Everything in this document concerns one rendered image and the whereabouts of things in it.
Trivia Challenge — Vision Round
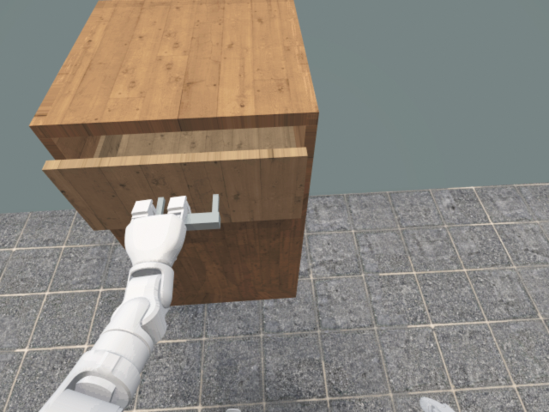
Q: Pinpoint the left robot hand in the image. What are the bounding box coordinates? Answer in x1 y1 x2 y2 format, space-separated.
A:
124 196 191 267

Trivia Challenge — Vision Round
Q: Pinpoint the drawer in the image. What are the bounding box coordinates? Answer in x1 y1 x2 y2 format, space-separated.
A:
42 126 308 231

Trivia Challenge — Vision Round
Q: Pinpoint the left robot upper arm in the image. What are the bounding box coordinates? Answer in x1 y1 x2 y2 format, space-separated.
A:
47 389 124 412

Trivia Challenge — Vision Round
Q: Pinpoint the cabinet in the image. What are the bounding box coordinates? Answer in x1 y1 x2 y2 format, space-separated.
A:
29 0 319 306

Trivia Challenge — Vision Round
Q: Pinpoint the left robot forearm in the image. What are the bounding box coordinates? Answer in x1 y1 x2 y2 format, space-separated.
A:
39 262 174 412

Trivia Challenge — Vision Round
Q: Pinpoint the handle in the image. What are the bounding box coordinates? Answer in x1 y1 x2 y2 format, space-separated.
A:
156 194 220 231

